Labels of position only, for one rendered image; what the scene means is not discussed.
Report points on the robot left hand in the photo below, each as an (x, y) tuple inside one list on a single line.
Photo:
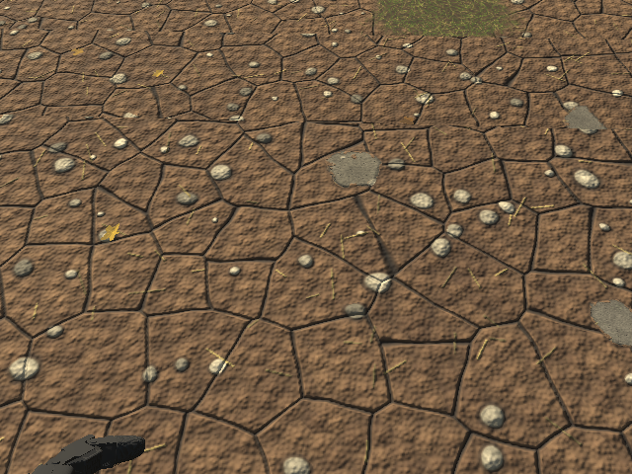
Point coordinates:
[(88, 454)]

